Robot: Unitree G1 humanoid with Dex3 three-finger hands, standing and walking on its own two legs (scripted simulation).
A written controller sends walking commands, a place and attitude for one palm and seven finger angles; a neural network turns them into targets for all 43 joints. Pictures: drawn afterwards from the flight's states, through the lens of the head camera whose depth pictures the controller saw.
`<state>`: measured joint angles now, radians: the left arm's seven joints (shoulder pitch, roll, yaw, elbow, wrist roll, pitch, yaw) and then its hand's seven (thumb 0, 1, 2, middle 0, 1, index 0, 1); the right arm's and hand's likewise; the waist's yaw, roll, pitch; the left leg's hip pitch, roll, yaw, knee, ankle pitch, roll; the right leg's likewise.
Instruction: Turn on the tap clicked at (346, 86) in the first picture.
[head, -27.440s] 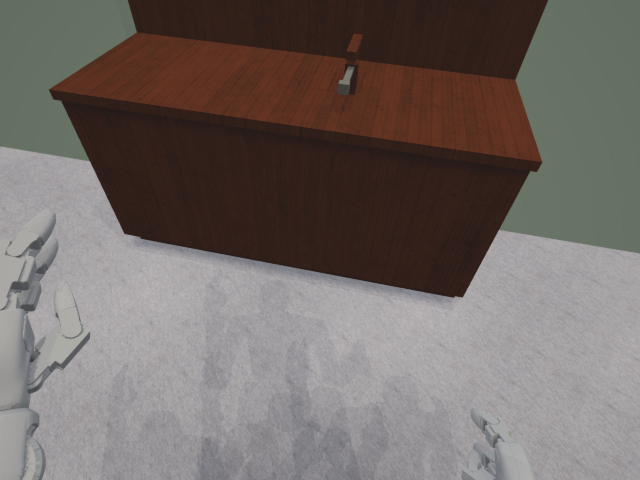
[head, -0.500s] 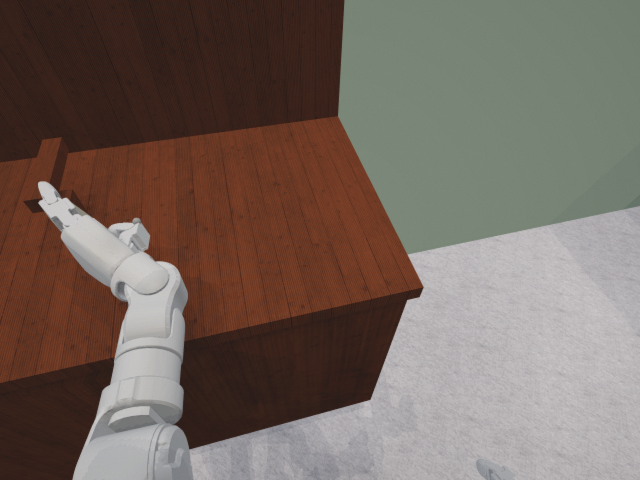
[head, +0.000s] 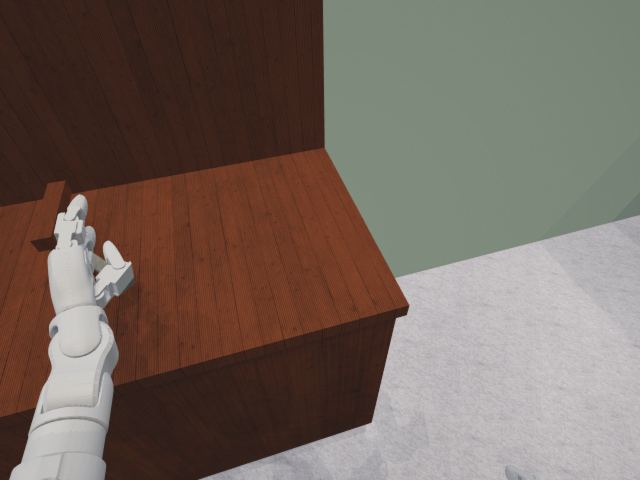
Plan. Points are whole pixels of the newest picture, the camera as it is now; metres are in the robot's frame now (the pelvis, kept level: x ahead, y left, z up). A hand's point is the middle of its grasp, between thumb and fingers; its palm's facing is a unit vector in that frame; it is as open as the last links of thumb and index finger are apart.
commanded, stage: draw the hand back beside the body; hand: left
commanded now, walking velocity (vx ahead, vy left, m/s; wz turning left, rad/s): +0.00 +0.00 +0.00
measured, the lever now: (119, 279) +0.40 +0.32 +0.01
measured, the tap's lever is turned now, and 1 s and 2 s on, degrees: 40 40 40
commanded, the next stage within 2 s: step back with the hand held close in 1.16 s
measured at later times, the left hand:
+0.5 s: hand (70, 320) +0.25 +0.26 +0.14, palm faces +0.40 -0.88 -0.26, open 7.6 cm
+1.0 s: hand (27, 376) +0.18 +0.25 +0.16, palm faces +0.43 -0.83 -0.36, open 7.4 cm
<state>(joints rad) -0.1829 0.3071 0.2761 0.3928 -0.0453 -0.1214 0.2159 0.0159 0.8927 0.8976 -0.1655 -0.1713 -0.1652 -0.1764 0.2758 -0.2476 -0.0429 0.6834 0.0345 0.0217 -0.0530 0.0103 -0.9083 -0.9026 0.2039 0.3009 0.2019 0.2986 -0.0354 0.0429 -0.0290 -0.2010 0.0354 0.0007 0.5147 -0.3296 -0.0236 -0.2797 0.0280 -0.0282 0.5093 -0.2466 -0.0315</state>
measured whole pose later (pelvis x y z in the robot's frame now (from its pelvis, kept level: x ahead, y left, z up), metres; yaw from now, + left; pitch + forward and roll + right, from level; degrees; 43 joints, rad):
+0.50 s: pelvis +0.00 +0.01 +0.01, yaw +1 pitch -4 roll -1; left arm 0.16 0.30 0.22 -0.07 -0.08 -0.13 0.11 0.01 0.89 0.90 -0.19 -0.24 -0.19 -0.25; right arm 0.17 -0.22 0.00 0.63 0.02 -0.05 -0.04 0.01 -0.91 -0.90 0.21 0.30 0.20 0.30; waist 0.05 0.06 0.03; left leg -0.04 0.01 -0.01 0.38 -0.27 0.00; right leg -0.11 0.00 -0.04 0.37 -0.19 -0.01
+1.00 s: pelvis +0.00 +0.01 +0.01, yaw +2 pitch -4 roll -1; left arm 0.47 0.32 0.27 -0.40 -0.07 -0.14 0.11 0.01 0.89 0.90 -0.21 -0.30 -0.21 -0.30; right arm 0.18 -0.22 -0.01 0.64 0.01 -0.07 -0.05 0.01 -0.91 -0.90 0.21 0.30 0.20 0.30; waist 0.07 0.08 0.02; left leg -0.07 0.02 -0.02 0.43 -0.29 -0.01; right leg -0.13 0.01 -0.05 0.40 -0.20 -0.01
